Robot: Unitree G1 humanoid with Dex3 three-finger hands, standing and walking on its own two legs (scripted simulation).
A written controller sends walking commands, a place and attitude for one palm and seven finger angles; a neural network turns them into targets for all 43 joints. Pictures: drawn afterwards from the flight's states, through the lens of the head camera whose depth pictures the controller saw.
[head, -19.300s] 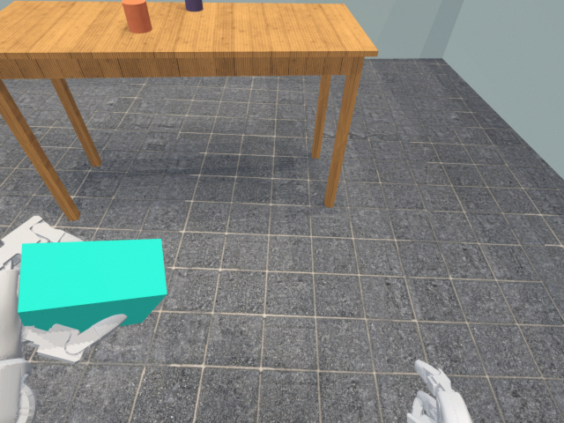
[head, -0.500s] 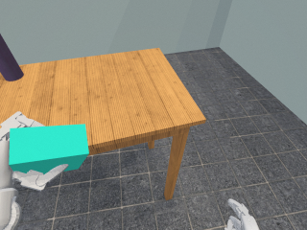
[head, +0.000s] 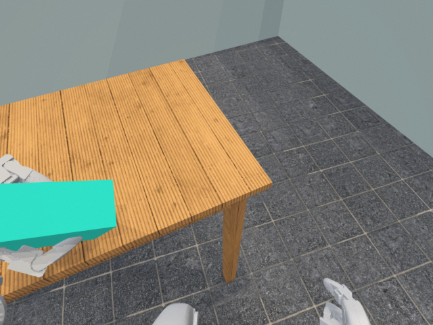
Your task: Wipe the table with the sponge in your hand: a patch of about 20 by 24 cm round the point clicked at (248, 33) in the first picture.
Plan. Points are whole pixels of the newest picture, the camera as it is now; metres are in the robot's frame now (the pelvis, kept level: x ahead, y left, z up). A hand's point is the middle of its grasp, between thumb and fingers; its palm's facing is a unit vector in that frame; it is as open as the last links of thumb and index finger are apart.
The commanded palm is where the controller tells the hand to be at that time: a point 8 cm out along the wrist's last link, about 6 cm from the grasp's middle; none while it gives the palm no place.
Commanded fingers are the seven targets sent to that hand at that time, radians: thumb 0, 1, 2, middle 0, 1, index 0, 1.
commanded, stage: come to a stop and stand still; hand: left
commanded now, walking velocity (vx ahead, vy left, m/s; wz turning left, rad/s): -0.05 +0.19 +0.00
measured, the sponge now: (72, 216) +0.23 +0.21 +0.15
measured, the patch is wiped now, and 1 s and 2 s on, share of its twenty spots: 0.00 0.00 0.00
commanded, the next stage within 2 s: look again from close up in 1.12 s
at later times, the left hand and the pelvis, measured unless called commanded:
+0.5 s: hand (8, 189) +0.25 +0.28 +0.19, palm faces +0.36 -0.86 -0.37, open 9.9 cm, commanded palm +0.20 +0.33 +0.19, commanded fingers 0.00 0.10 1.30 -1.20 -1.60 -1.20 -1.60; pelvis +0.03 +0.05 +0.01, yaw -1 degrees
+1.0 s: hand (6, 178) +0.27 +0.30 +0.18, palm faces +0.37 -0.84 -0.39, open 9.9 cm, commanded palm +0.22 +0.34 +0.19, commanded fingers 0.00 0.10 1.30 -1.20 -1.60 -1.20 -1.60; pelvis +0.06 +0.06 +0.02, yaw -1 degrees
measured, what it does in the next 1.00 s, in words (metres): steps on the spot: left foot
